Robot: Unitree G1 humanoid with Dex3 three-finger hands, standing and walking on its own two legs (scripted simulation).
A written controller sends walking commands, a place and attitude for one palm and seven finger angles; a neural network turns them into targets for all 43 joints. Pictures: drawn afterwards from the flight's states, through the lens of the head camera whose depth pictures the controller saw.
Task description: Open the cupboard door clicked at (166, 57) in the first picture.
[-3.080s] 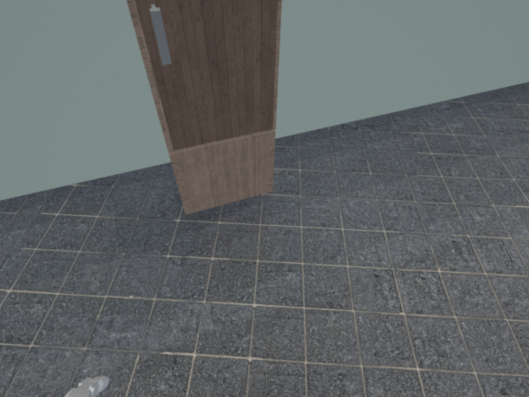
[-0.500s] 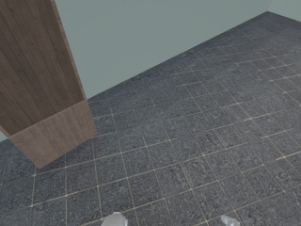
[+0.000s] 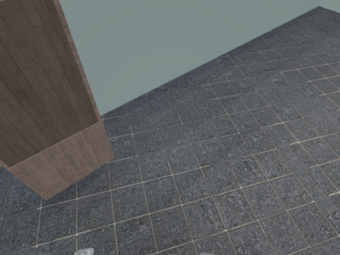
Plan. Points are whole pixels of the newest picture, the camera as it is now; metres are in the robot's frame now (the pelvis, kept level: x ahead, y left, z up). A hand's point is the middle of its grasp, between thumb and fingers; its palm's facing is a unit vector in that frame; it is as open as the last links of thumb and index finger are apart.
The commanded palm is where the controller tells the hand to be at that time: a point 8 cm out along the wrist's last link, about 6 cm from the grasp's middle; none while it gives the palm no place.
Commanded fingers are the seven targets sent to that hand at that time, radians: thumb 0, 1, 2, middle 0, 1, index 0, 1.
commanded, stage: turn to face it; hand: left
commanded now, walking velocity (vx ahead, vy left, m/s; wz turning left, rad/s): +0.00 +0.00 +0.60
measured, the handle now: out of the picture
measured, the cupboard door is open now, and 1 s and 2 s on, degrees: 0 0 0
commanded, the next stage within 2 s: take the last steps up to it in 1.12 s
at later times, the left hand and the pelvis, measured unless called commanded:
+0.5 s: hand out of the picture -0.05 +0.19 -0.18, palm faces +0.37 -0.89 -0.25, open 7.4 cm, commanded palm none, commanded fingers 0.00 0.90 0.90 -0.20 -0.30 -0.20 -0.30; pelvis -0.01 -0.02 -0.01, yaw +20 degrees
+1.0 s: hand out of the picture -0.07 +0.23 -0.16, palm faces +0.53 -0.81 -0.24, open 7.4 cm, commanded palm none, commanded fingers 0.00 0.90 0.90 -0.20 -0.30 -0.20 -0.30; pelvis -0.04 +0.01 +0.00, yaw +32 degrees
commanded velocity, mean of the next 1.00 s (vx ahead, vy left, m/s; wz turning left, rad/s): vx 0.00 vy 0.00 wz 0.47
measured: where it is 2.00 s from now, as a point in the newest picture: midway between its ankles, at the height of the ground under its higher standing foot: outside the picture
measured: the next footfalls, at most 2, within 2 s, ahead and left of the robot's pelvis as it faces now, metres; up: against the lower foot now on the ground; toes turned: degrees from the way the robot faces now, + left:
right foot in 0.08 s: +0.07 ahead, -0.13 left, +0.00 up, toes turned +0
left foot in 0.56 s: -0.01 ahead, +0.11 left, +0.00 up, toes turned +30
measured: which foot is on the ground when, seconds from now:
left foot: down 0.00-0.08, up 0.10-0.54, down 0.56-1.00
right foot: up 0.00-0.06, down 0.08-0.56, up 0.58-1.00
